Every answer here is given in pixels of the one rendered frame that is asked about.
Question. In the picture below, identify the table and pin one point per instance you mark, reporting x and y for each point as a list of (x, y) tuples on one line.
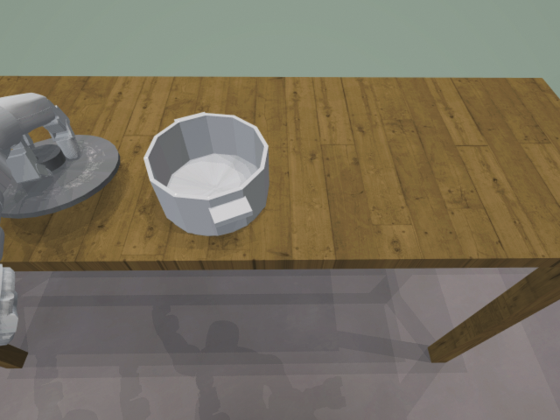
[(364, 173)]

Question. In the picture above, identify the robot left hand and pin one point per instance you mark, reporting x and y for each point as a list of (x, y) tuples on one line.
[(32, 111)]

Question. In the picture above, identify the knob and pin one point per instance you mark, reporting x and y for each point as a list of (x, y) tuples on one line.
[(49, 155)]

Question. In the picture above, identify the left robot upper arm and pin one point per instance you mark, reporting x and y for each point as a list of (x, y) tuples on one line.
[(8, 305)]

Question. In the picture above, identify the pot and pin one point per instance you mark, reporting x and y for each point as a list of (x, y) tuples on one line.
[(210, 172)]

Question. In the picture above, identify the left robot forearm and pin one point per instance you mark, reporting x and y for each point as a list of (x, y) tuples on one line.
[(10, 136)]

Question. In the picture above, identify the lid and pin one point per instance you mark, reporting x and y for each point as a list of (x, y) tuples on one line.
[(75, 181)]

